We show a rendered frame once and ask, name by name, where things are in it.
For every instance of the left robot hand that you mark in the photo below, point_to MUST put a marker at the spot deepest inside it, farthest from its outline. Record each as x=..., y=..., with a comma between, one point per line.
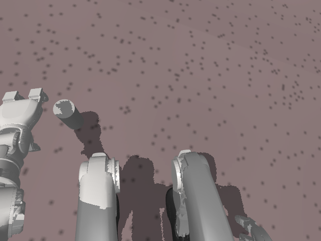
x=26, y=112

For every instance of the left robot arm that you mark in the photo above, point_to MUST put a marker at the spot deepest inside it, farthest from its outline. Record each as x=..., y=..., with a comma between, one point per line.
x=14, y=146

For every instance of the right robot foot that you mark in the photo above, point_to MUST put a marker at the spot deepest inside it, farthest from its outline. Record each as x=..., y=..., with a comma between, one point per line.
x=171, y=212

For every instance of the right robot hand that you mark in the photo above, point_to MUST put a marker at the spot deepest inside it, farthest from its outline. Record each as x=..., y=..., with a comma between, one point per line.
x=257, y=233

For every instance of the can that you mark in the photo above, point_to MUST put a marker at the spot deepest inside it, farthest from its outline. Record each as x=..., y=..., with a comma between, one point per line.
x=66, y=111

